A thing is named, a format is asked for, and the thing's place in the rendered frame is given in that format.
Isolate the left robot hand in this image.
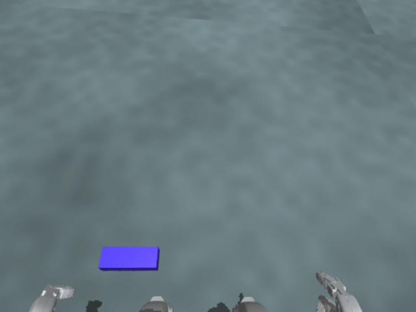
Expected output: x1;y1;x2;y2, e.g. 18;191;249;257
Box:
29;284;75;312

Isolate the carton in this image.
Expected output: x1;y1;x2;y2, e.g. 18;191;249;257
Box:
98;246;160;271

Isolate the right robot hand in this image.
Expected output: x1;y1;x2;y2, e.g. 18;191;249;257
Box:
316;271;362;312

